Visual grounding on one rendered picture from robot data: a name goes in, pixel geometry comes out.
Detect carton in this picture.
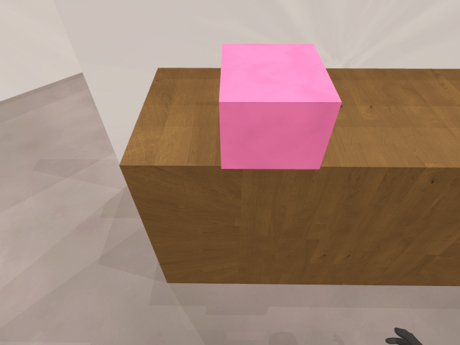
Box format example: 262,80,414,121
219,44,342,170

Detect robot right hand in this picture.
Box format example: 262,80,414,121
385,328,422,345

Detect pedestal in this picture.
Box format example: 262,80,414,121
119,68,460,286

